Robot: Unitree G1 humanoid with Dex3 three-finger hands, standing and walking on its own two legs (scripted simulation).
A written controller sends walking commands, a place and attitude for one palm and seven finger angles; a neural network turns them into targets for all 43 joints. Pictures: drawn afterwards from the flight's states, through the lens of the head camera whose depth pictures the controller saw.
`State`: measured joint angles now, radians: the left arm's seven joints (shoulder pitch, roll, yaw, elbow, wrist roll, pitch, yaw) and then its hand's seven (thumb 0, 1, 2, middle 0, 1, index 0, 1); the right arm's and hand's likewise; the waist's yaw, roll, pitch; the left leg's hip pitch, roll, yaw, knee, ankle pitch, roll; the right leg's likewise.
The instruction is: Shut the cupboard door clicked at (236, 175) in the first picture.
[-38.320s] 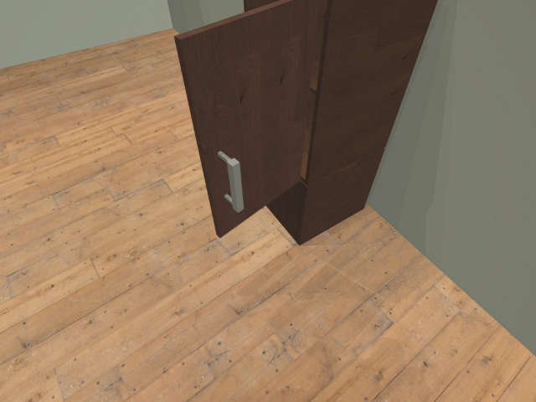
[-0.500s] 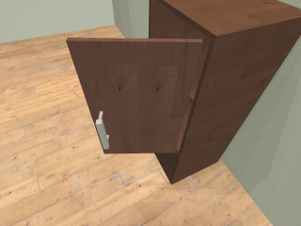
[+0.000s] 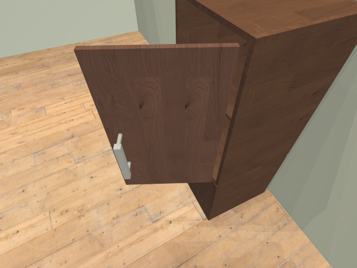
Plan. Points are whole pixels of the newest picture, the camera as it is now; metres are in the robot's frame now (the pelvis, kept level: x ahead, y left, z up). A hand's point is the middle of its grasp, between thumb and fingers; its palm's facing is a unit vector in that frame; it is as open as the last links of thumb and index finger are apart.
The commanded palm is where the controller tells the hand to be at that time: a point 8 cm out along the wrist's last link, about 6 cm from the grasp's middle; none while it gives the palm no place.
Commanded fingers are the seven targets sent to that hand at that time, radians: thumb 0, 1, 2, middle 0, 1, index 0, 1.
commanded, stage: look again from close up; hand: left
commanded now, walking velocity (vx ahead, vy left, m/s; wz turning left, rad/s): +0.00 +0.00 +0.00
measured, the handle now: (123, 157) +0.46 +0.20 -0.10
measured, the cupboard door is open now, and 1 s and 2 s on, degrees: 66 66 66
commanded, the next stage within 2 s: raise the hand and make a fist in 0.22 s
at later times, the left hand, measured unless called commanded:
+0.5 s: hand (100, 241) +0.19 +0.18 -0.03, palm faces +0.25 -0.96 -0.10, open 7.2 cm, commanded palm +0.11 +0.23 -0.07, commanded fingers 0.00 0.90 0.90 -0.37 -0.48 -0.37 -0.48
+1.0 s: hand (113, 254) +0.17 +0.16 -0.07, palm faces +0.01 -1.00 -0.02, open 4.9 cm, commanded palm +0.14 +0.22 -0.07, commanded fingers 0.00 0.90 0.90 -0.82 -0.98 -0.82 -0.98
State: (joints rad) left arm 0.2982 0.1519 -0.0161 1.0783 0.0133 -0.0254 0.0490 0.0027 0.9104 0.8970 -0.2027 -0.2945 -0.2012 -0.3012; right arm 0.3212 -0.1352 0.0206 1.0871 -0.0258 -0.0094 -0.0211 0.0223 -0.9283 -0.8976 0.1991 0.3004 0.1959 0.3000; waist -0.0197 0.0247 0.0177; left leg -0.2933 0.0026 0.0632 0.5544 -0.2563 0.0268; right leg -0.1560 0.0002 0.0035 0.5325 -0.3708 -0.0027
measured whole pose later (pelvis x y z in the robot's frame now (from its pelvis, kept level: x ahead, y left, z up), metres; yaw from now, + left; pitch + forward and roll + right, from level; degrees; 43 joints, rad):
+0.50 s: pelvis -0.01 -0.01 -0.02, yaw +3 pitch +4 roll +2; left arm 0.42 0.18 0.06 0.15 -0.16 -0.21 0.06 0.01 0.91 0.90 -0.24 -0.33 -0.23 -0.34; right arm 0.30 -0.22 -0.02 0.78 0.02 -0.31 -0.03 0.01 -0.91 -0.90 0.20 0.30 0.20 0.30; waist -0.04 -0.03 -0.06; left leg -0.47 -0.04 0.03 0.72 -0.30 0.02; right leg -0.41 -0.03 -0.05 0.77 -0.45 -0.03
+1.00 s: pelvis -0.03 -0.02 -0.12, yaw +2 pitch +18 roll -2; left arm 0.39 0.22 0.11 -0.02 -0.28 -0.41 -0.29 0.01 0.90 0.90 -0.65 -0.78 -0.65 -0.79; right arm 0.19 -0.19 0.01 0.56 0.02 -0.23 -0.05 0.02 -0.91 -0.90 0.20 0.30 0.20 0.30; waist 0.04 0.03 -0.17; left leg -1.12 0.03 -0.05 1.32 -0.51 -0.01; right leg -1.01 0.04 -0.12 1.30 -0.61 -0.07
